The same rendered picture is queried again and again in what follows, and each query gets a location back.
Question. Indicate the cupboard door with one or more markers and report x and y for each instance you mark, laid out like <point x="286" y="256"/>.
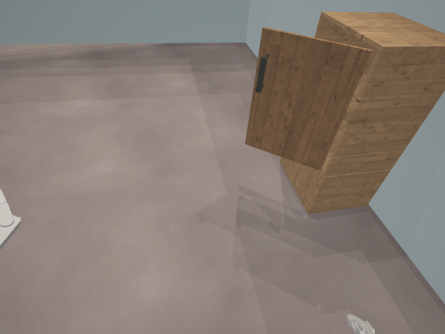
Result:
<point x="308" y="85"/>

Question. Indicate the handle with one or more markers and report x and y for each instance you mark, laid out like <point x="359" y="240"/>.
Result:
<point x="262" y="69"/>

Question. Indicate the right robot hand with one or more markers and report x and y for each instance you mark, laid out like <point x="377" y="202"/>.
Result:
<point x="359" y="326"/>

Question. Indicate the left robot hand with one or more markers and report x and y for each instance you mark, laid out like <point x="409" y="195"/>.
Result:
<point x="8" y="222"/>

